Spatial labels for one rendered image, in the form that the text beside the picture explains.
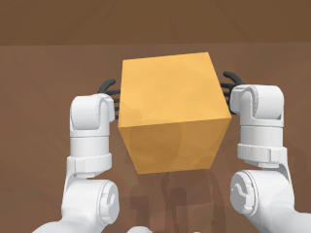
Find robot right forearm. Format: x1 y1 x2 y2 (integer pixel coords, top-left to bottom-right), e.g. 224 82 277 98
229 84 294 194

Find robot right upper arm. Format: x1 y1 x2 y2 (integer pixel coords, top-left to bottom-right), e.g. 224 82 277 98
229 170 311 233

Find carton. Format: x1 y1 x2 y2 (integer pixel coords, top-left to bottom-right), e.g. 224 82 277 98
118 51 232 175

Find robot left forearm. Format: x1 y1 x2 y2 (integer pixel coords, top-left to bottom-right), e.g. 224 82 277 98
61 93 115 215

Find robot left upper arm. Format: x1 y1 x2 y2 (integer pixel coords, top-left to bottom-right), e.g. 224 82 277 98
32 180 120 233

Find robot left hand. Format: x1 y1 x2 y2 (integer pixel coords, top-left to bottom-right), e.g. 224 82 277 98
97 79 121 119

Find robot right hand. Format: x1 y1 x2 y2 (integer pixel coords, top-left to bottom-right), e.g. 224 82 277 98
220 71 245 115

